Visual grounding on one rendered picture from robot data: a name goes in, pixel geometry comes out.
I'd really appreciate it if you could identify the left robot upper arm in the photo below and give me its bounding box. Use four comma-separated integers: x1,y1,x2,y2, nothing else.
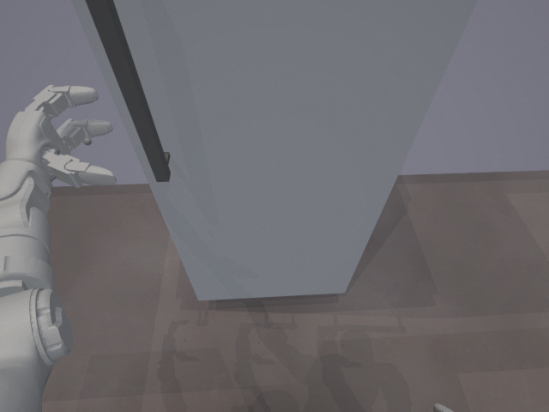
0,288,73,412

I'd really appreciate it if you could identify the robot left forearm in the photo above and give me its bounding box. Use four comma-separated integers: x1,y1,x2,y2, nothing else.
0,160,55,297

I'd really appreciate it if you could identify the fridge door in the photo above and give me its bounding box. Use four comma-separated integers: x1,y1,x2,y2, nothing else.
71,0,478,300

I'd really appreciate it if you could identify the robot left hand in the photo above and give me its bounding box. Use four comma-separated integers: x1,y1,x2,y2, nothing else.
5,85,117,188

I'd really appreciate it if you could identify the handle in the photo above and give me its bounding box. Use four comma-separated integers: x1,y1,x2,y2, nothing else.
85,0,171,182

